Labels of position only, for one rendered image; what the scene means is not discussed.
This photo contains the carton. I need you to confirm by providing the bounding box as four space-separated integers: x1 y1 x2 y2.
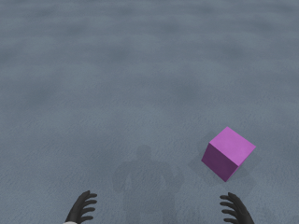
201 126 256 182

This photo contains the robot left hand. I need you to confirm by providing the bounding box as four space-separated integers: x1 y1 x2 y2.
65 190 97 224

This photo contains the robot right hand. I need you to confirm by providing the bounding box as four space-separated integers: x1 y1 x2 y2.
220 192 255 224

